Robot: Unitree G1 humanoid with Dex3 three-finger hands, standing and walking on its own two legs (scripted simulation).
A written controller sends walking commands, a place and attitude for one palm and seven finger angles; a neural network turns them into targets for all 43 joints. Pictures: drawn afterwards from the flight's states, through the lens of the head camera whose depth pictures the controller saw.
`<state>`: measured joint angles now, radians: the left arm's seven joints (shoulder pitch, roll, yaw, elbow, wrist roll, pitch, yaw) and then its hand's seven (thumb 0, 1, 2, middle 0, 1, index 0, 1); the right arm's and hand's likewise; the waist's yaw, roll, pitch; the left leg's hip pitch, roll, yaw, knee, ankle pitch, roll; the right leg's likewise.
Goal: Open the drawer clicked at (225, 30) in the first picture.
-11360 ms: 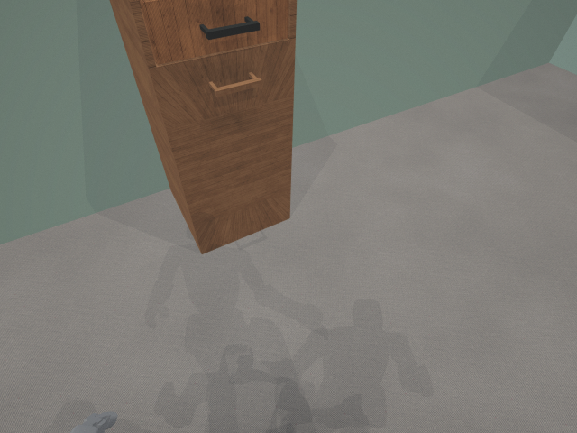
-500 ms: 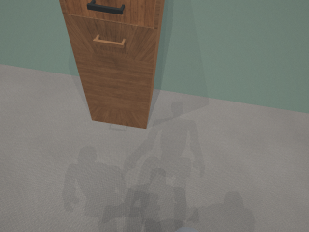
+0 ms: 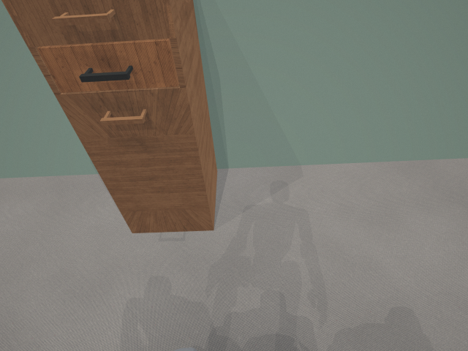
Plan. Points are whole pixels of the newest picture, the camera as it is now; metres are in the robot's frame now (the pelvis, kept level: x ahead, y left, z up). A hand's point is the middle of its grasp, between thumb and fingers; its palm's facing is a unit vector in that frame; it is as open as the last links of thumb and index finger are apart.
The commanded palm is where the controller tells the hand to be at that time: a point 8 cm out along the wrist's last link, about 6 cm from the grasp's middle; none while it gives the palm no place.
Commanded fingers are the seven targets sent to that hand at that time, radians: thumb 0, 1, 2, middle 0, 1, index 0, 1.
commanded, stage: take the last steps up to it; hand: left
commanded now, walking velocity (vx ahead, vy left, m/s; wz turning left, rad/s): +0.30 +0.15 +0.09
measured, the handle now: (107, 73) +0.83 +0.41 +0.12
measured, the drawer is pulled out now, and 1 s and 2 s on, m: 0.00 0.00 0.00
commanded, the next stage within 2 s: come to a stop and stand still in 0.68 s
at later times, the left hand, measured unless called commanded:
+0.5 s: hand out of the picture +0.12 +0.29 -0.20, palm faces +0.12 -0.97 -0.19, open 7.4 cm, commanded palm none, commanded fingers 0.00 0.90 0.90 -0.20 -0.30 -0.20 -0.30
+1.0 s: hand (142, 243) +0.43 +0.28 -0.17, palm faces +0.00 -0.98 -0.21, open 7.2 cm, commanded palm none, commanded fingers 0.00 0.90 0.90 -0.20 -0.30 -0.20 -0.30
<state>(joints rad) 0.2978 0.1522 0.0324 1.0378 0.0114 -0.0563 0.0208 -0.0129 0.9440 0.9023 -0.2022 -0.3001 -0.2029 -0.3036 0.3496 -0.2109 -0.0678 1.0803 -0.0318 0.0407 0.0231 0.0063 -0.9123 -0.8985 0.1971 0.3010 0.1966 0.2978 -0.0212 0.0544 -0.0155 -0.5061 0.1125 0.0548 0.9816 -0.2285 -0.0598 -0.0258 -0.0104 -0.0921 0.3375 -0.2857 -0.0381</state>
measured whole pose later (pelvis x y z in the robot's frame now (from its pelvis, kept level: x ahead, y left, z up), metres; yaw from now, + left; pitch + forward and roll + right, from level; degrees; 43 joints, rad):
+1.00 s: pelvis +0.32 +0.12 -0.01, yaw -1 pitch -1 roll +0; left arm 0.12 0.12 0.03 1.00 0.01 -0.03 0.05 -0.02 0.94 0.90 -0.20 -0.30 -0.20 -0.30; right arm 0.31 -0.12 -0.03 1.10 0.00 0.03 -0.03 0.00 -0.91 -0.90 0.20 0.30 0.20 0.30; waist -0.03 0.02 0.08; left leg -0.30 0.05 0.06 0.81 -0.52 -0.03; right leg -0.29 -0.03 -0.14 0.54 -0.23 -0.05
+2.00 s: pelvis +0.29 +0.08 -0.01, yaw -1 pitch -2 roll +0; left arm 0.31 0.10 0.00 1.14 0.00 0.00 0.04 0.01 0.93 0.90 -0.20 -0.30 -0.20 -0.30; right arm 0.34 -0.14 -0.03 1.17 -0.02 0.03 -0.02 0.00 -0.91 -0.90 0.20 0.30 0.20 0.30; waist -0.02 0.04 0.03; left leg -0.21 0.14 0.01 0.42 -0.17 -0.08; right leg -0.10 0.05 -0.08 0.44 -0.31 -0.07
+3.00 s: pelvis +0.31 +0.14 -0.01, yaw -3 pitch -1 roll +0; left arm 0.28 0.16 -0.01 1.07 0.01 -0.02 0.05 0.00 0.91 0.90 -0.20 -0.30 -0.20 -0.30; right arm 0.26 -0.17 -0.02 1.04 -0.02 0.00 -0.02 0.00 -0.92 -0.90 0.20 0.30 0.20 0.30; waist -0.01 0.00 0.04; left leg -0.27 0.06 0.05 0.57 -0.28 -0.02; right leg -0.14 -0.04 -0.03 0.53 -0.36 0.03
